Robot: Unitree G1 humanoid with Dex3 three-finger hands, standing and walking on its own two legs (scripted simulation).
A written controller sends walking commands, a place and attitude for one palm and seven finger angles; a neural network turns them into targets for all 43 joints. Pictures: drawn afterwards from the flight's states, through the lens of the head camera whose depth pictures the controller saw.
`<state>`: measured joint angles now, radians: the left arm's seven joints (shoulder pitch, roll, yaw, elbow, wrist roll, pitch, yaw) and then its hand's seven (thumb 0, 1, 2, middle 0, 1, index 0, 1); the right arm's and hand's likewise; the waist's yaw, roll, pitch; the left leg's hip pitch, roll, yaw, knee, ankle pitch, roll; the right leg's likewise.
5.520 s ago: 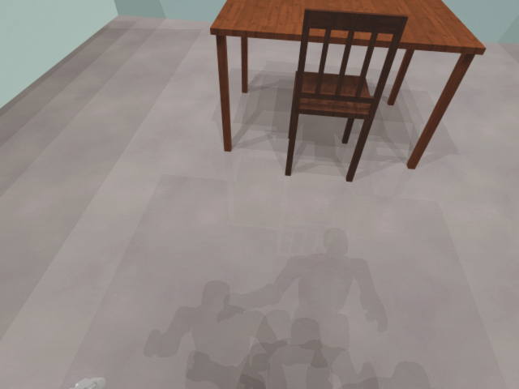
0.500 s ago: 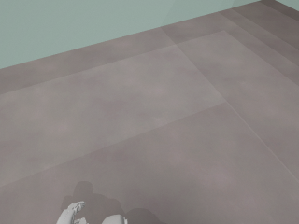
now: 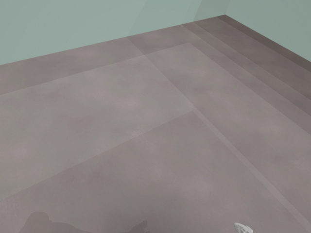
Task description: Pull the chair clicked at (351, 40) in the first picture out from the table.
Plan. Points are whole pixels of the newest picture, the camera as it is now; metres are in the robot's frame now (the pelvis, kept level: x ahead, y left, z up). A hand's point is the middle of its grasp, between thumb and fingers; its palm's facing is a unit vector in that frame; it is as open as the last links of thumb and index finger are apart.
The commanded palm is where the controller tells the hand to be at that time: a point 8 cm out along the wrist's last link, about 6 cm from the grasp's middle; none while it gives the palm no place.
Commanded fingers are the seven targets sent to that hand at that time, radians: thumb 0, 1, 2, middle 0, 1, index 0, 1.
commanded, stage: walk to a spot facing it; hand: left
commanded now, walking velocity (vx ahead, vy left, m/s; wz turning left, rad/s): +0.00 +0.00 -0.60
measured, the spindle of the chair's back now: out of the picture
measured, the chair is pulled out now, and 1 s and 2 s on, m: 0.00 0.00 0.00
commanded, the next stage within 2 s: turn to face it in 0.38 s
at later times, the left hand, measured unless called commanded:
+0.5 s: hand (132, 182) +0.29 +0.10 -0.16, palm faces -0.35 -0.90 -0.25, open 7.4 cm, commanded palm none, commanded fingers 0.00 0.90 0.90 -0.20 -0.30 -0.20 -0.30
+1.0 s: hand (113, 202) +0.23 +0.15 -0.18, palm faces -0.12 -0.97 -0.19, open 7.4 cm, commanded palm none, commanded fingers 0.00 0.90 0.90 -0.20 -0.30 -0.20 -0.30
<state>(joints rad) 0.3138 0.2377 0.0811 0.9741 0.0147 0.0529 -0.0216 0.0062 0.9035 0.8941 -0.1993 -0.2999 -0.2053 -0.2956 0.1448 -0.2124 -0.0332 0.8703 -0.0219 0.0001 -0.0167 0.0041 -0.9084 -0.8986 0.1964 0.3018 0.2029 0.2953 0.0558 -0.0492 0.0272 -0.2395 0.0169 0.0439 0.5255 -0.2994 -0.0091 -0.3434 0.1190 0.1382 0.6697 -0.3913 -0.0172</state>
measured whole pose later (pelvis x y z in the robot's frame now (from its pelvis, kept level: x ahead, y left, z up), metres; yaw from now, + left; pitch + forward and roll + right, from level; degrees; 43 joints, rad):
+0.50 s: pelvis +0.09 -0.04 -0.02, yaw -19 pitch -1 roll +0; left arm 0.06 0.23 0.06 0.89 0.02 0.00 -0.02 0.00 0.91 0.89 -0.19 -0.30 -0.20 -0.29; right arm 0.36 -0.21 -0.05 1.00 -0.01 0.04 -0.02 0.01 -0.91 -0.90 0.20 0.30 0.20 0.30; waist -0.05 0.03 0.14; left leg -0.26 0.15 0.17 1.10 -0.57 -0.07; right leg -0.38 0.00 -0.12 0.69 -0.28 -0.07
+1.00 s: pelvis +0.13 -0.03 +0.00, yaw -9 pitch +0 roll -2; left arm 0.18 0.21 0.07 0.97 0.02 0.06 0.02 0.00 0.91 0.89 -0.20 -0.30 -0.20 -0.30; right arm 0.26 -0.15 -0.04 0.96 -0.03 0.02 0.00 0.00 -0.92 -0.90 0.20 0.30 0.20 0.30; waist -0.02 -0.03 0.06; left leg -0.34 0.03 0.10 0.61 -0.27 0.05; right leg -0.45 -0.06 -0.07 1.09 -0.46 0.05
